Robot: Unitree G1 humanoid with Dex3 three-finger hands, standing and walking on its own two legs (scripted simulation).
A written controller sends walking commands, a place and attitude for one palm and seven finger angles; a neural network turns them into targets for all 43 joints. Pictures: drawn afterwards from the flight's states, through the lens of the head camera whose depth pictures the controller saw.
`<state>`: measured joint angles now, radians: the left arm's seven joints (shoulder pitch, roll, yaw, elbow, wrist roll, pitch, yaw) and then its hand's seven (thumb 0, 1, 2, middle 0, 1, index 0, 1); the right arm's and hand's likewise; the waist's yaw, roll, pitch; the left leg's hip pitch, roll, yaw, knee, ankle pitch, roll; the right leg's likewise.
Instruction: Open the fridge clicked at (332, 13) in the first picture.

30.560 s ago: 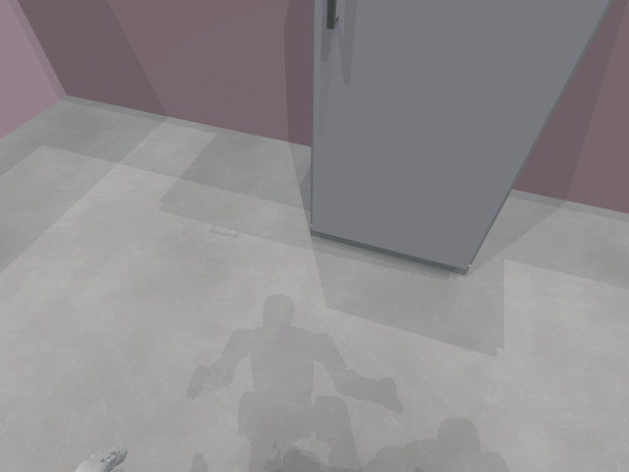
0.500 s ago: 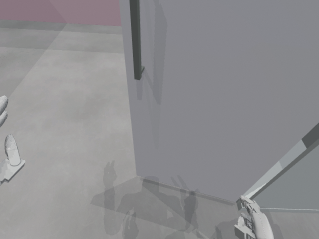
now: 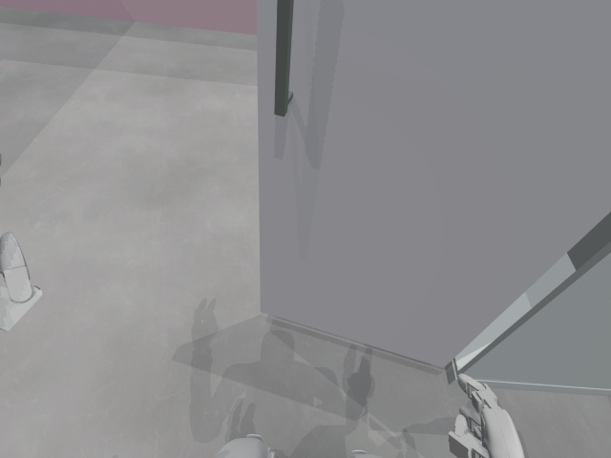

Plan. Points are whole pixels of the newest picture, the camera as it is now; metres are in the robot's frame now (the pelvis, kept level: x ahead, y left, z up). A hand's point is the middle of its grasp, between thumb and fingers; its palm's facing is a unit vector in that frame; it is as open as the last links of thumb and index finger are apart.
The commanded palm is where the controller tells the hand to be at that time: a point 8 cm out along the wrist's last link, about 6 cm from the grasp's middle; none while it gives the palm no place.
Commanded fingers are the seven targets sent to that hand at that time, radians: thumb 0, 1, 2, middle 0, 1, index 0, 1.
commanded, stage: step back with the hand held close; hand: left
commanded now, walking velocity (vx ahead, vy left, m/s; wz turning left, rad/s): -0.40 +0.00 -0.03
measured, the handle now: (289, 12) +0.60 +0.09 +0.28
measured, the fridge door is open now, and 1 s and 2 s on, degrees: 76 76 76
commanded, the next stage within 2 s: stop stepping back and stand still in 0.62 s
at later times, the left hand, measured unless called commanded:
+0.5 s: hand out of the picture +0.14 +0.29 +0.19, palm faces +0.43 -0.78 -0.45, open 7.5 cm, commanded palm +0.06 +0.32 +0.20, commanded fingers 0.00 0.90 0.90 -0.20 -0.30 -0.20 -0.30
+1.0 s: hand out of the picture +0.01 +0.30 +0.19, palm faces +0.25 -0.86 -0.45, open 7.5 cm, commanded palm -0.02 +0.34 +0.20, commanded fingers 0.00 0.90 0.90 -0.20 -0.30 -0.20 -0.30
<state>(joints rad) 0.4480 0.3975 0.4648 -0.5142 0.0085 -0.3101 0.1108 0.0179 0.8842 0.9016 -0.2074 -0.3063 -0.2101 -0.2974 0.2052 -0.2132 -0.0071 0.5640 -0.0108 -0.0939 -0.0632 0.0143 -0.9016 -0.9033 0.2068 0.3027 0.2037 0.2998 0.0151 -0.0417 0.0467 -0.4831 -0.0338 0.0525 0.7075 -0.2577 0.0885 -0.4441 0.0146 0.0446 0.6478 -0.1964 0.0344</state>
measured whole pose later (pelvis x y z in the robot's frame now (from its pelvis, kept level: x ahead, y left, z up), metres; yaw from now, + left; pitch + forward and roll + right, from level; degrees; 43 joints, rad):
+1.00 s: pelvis -0.19 +0.06 +0.02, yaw -8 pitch -1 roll -2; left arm 0.68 0.49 0.46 -0.65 -0.06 -0.18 0.10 0.02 0.88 0.90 -0.21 -0.31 -0.21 -0.30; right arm 0.28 -0.18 0.00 0.61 -0.01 -0.09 -0.04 0.01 -0.90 -0.90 0.21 0.30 0.20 0.30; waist 0.01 -0.09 -0.03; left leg -0.59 -0.05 0.03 0.87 -0.31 -0.03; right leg -0.23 0.05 -0.05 0.53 -0.33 -0.09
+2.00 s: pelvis -0.26 +0.14 +0.01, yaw -1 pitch +1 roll -2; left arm 0.28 0.22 0.05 0.96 0.02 0.04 0.02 -0.04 0.98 0.90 -0.20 -0.30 -0.21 -0.30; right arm 0.34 -0.18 -0.02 0.99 -0.03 0.04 -0.01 0.01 -0.91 -0.90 0.20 0.30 0.20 0.30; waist -0.01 0.01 0.05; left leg -0.33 -0.01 0.01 0.65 -0.32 0.04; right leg -0.35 -0.02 -0.05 0.61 -0.27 0.02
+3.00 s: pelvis -0.24 +0.14 +0.03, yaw -3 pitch -1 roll +0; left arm 0.14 0.26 0.02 1.15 0.01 -0.01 0.01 0.01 0.90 0.90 -0.20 -0.30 -0.20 -0.29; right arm 0.18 -0.25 -0.01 1.15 -0.01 0.00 -0.01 0.01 -0.91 -0.90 0.20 0.30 0.20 0.30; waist -0.01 0.00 0.06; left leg -0.10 -0.03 0.06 0.35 -0.23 0.04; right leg -0.17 -0.03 0.00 0.36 -0.17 0.02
